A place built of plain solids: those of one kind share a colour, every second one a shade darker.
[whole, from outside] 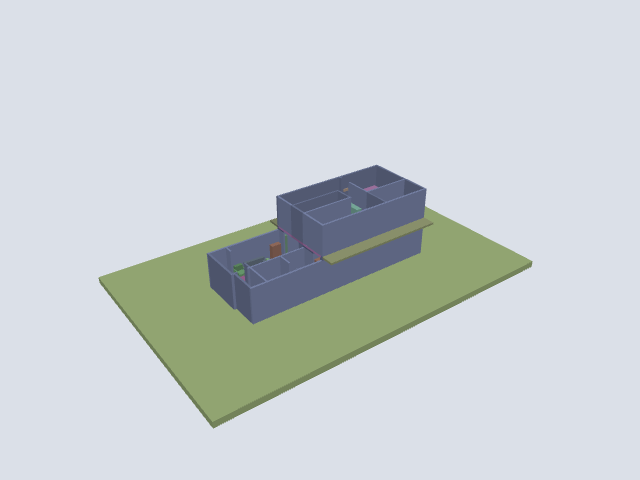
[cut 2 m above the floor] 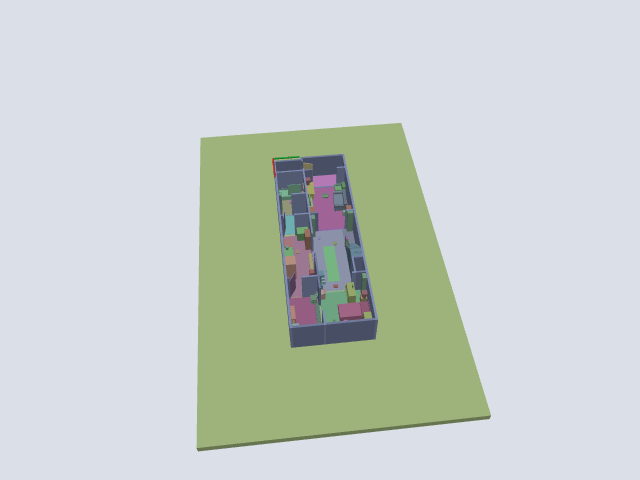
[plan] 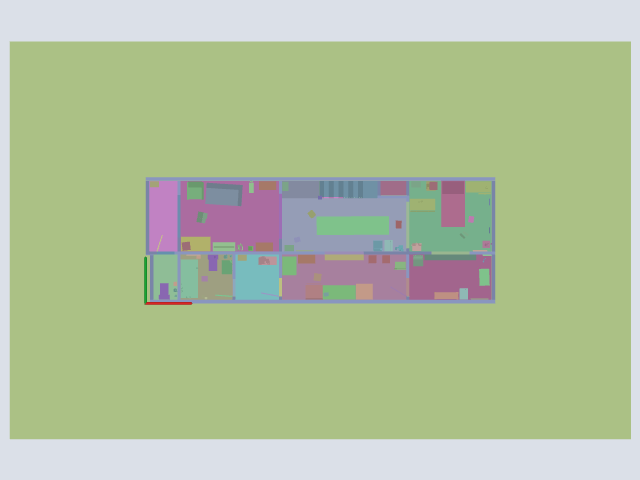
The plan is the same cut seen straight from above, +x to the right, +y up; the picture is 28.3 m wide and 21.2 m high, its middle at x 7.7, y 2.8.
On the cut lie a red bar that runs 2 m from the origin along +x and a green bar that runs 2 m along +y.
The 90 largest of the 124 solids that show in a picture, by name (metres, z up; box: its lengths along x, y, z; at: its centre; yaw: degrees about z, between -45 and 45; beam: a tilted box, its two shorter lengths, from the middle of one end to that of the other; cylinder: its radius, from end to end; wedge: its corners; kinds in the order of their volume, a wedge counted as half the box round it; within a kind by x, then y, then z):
{
 "under_1": {"box": [27.44, 17.57, 0.5], "at": [7.72, 2.79, -0.33]},
 "wall_1": {"box": [0.16, 3.12, 3.03], "at": [0.08, 3.85, 1.22]},
 "wall_2": {"box": [0.5, 0.13, 3.03], "at": [0.25, 2.23, 1.22]},
 "wall_3": {"box": [0.16, 1.97, 3.03], "at": [0.27, 1.15, 1.22]},
 "wall_4": {"box": [0.13, 2.0, 3.03], "at": [1.48, 1.16, 1.22]},
 "wall_5": {"box": [0.13, 0.62, 3.03], "at": [1.48, 2.6, 1.22]},
 "wall_6": {"box": [0.13, 0.62, 3.03], "at": [1.48, 5.1, 1.22]},
 "wall_7": {"box": [0.13, 1.08, 3.03], "at": [3.9, 1.62, 1.22]},
 "wall_8": {"box": [6.64, 0.13, 3.03], "at": [4.59, 2.23, 1.22]},
 "wall_9": {"box": [0.16, 2.0, 2.41], "at": [5.94, 1.16, 4.24]},
 "wall_10": {"box": [0.16, 1.3, 2.41], "at": [5.94, 2.94, 4.24]},
 "wall_11": {"box": [0.16, 1.69, 2.41], "at": [5.94, 4.57, 4.24]},
 "wall_12": {"box": [0.13, 1.04, 3.03], "at": [5.96, 1.64, 1.22]},
 "wall_13": {"box": [0.13, 0.57, 3.03], "at": [5.96, 2.58, 1.22]},
 "wall_14": {"box": [0.13, 0.57, 3.03], "at": [5.96, 5.12, 1.22]},
 "wall_15": {"box": [15.44, 0.16, 3.03], "at": [7.72, 5.49, 1.22]},
 "wall_16": {"box": [15.25, 0.16, 3.03], "at": [7.82, 0.08, 1.22]},
 "wall_17": {"box": [4.2, 0.13, 2.41], "at": [7.96, 2.23, 4.24]},
 "wall_18": {"box": [4.2, 0.13, 2.41], "at": [7.96, 3.65, 4.24]},
 "wall_19": {"box": [0.13, 1.3, 2.41], "at": [9.99, 2.94, 4.24]},
 "wall_20": {"box": [0.13, 0.64, 3.03], "at": [10.3, 5.09, 1.22]},
 "wall_21": {"box": [9.58, 0.16, 2.41], "at": [10.65, 0.08, 4.24]},
 "wall_22": {"box": [9.58, 0.16, 2.41], "at": [10.65, 5.49, 4.24]},
 "wall_23": {"box": [1.4, 0.13, 3.03], "at": [10.94, 4.71, 1.22]},
 "wall_24": {"box": [2.99, 0.13, 3.03], "at": [11.12, 2.23, 1.22]},
 "wall_25": {"box": [0.13, 2.0, 2.41], "at": [11.57, 1.16, 4.24]},
 "wall_26": {"box": [0.13, 1.04, 3.03], "at": [11.57, 1.64, 1.22]},
 "wall_27": {"box": [0.13, 2.01, 2.41], "at": [11.57, 3.29, 4.24]},
 "wall_28": {"box": [0.13, 0.64, 3.03], "at": [11.57, 5.09, 1.22]},
 "wall_29": {"box": [0.13, 0.25, 2.41], "at": [11.57, 5.29, 4.24]},
 "wall_30": {"box": [3.93, 0.13, 2.41], "at": [13.47, 2.23, 4.24]},
 "wall_31": {"box": [1.14, 0.13, 3.03], "at": [14.87, 2.23, 1.22]},
 "wall_32": {"box": [0.16, 2.0, 5.74], "at": [15.36, 1.16, 2.57]},
 "wall_33": {"box": [0.16, 3.12, 5.74], "at": [15.36, 3.85, 2.57]},
 "stair_1": {"box": [2.58, 0.77, 0.51], "at": [8.95, 5.03, 0.24]},
 "stair_2": {"box": [2.36, 0.77, 0.72], "at": [9.06, 5.03, 0.35]},
 "stair_3": {"box": [2.15, 0.77, 0.93], "at": [9.16, 5.03, 0.45]},
 "stair_4": {"box": [1.93, 0.77, 1.15], "at": [9.27, 5.03, 0.56]},
 "stair_5": {"box": [1.72, 0.77, 1.36], "at": [9.38, 5.03, 0.66]},
 "stair_6": {"box": [1.5, 0.77, 1.57], "at": [9.49, 5.03, 0.77]},
 "stair_7": {"box": [1.29, 0.77, 1.78], "at": [9.59, 5.03, 0.88]},
 "stair_8": {"box": [1.07, 0.77, 1.99], "at": [9.7, 5.03, 0.98]},
 "stair_9": {"box": [0.86, 0.77, 2.2], "at": [9.81, 5.03, 1.09]},
 "stair_10": {"box": [0.64, 0.77, 2.42], "at": [9.92, 5.03, 1.19]},
 "floor_middle_1": {"box": [1.64, 0.77, 0.79], "at": [6.84, 5.03, -0.11]},
 "floor_middle_2": {"box": [5.49, 2.35, 0.79], "at": [8.77, 3.46, -0.11]},
 "floor_living_1": {"box": [4.35, 3.12, 0.79], "at": [3.71, 3.85, -0.11]},
 "floor_bedroom_1": {"box": [3.64, 3.12, 0.79], "at": [13.46, 3.85, -0.11]},
 "floor_kitchen_1": {"box": [5.49, 2.0, 0.5], "at": [8.77, 1.16, -0.25]},
 "floor_entry_1": {"box": [3.64, 2.0, 0.5], "at": [13.46, 1.16, -0.25]},
 "floor_engawa_1": {"box": [1.25, 3.12, 0.79], "at": [0.79, 3.85, -0.11]},
 "floor_bath_1": {"box": [2.3, 2.0, 0.5], "at": [2.69, 1.16, -0.25]},
 "floor_wash_1": {"box": [1.92, 2.0, 0.5], "at": [4.93, 1.16, -0.25]},
 "floor_wc_1": {"box": [1.06, 2.0, 0.79], "at": [0.88, 1.16, -0.11]},
 "upper_floor_next_1": {"box": [9.58, 1.0, 0.16], "at": [10.65, -0.5, 2.95]},
 "flat_shelf_1": {"box": [0.76, 0.39, 1.46], "at": [5.24, 2.5, 1.02]},
 "flat_shelf_2": {"box": [0.76, 0.39, 1.46], "at": [5.39, 5.21, 1.02]},
 "flat_shelf_3": {"box": [0.76, 0.39, 1.46], "at": [7.11, 1.96, 0.73]},
 "chest_drawers_1": {"box": [1.14, 0.5, 1.0], "at": [12.23, 4.37, 0.79]},
 "chest_drawers_2": {"box": [1.13, 0.5, 1.0], "at": [14.7, 5.15, 0.78]},
 "child_bed_1": {"box": [1.06, 2.06, 0.4], "at": [13.58, 4.4, 0.67]},
 "child_bed_2": {"box": [0.96, 0.55, 0.2], "at": [13.58, 5.11, 0.87]},
 "fridge_1": {"box": [0.75, 0.7, 1.72], "at": [9.66, 0.52, 0.86]},
 "billy_1": {"box": [0.28, 0.42, 2.02], "at": [6.17, 5.17, 1.3]},
 "billy_2": {"box": [0.42, 0.28, 2.02], "at": [6.34, 2.44, 1.3]},
 "billy_3": {"box": [0.42, 0.28, 2.02], "at": [11.94, 5.26, 1.3]},
 "sofa_1": {"box": [1.6, 0.93, 0.34], "at": [3.46, 4.81, 0.57], "yaw": -3.7},
 "sofa_2": {"box": [1.6, 0.23, 0.39], "at": [3.48, 5.17, 0.93], "yaw": -3.7},
 "floor_press_1": {"box": [1.14, 0.64, 0.79], "at": [10.94, 5.09, -0.11]},
 "bathtub_1": {"box": [0.76, 1.7, 0.41], "at": [1.93, 1.09, 0.2]},
 "range_flat_1": {"box": [0.76, 0.65, 0.94], "at": [7.44, 0.49, 0.47]},
 "sideboard_1": {"box": [0.45, 1.35, 0.71], "at": [11.28, 3.35, 3.54]},
 "counter_run_1": {"box": [0.61, 0.83, 0.78], "at": [6.33, 1.66, 0.49]},
 "floor_gap_front_middle_1": {"box": [0.13, 2.05, 0.79], "at": [11.57, 3.46, -0.11]},
 "rug_1": {"box": [3.2, 0.82, 0.08], "at": [9.15, 3.44, 0.26], "yaw": 0.3},
 "floor_gap_middle_back_1": {"box": [0.13, 1.98, 0.79], "at": [5.96, 3.85, -0.11]},
 "floor_gap_back_veranda_1": {"box": [0.13, 1.88, 0.79], "at": [1.48, 3.85, -0.11]},
 "tv_board_1": {"box": [1.0, 0.4, 0.48], "at": [3.46, 2.5, 0.53]},
 "bar_stool_1": {"box": [0.35, 0.35, 0.74], "at": [10.02, 1.95, 0.37]},
 "bar_stool_2": {"box": [0.35, 0.35, 0.74], "at": [10.62, 1.95, 0.37]},
 "floor_gap_step_middle_1": {"box": [1.72, 0.13, 0.79], "at": [8.77, 2.23, -0.11]},
 "floor_gap_step_front_1": {"box": [1.68, 0.13, 0.79], "at": [13.46, 2.23, -0.11]},
 "armchair_frame_1": {"box": [0.62, 0.26, 0.41], "at": [2.19, 5.25, 0.9]},
 "armchair_frame_2": {"box": [0.63, 0.74, 0.18], "at": [2.2, 4.97, 0.6]},
 "step_front_tread_1": {"box": [2.28, 0.26, 0.19], "at": [13.46, 2.03, 0.05]},
 "step_middle_tread_1": {"box": [1.72, 0.26, 0.19], "at": [8.77, 2.03, 0.05]},
 "hamper_1": {"box": [0.4, 0.33, 0.63], "at": [11.98, 2.48, 0.6]},
 "leaf_naka_1": {"box": [0.81, 0.05, 1.85], "at": [11.16, 0.52, 0.93], "yaw": -31.0},
 "leaf_wash_door_1": {"box": [0.81, 0.05, 1.85], "at": [5.49, 0.39, 0.93], "yaw": -11.0},
 "leaf_wc_door_1": {"box": [0.05, 0.77, 1.85], "at": [0.62, 2.66, 1.21], "yaw": -18.0}
}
